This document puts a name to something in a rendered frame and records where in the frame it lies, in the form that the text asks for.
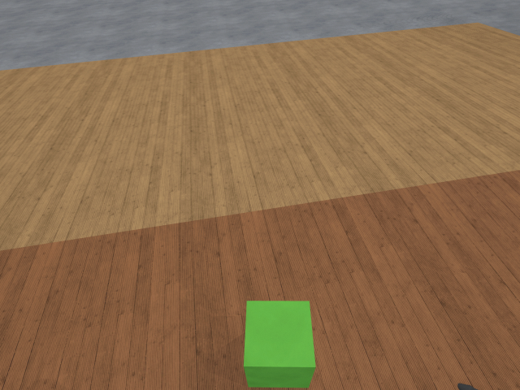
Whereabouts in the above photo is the carton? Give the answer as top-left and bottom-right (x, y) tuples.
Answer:
(244, 301), (316, 388)

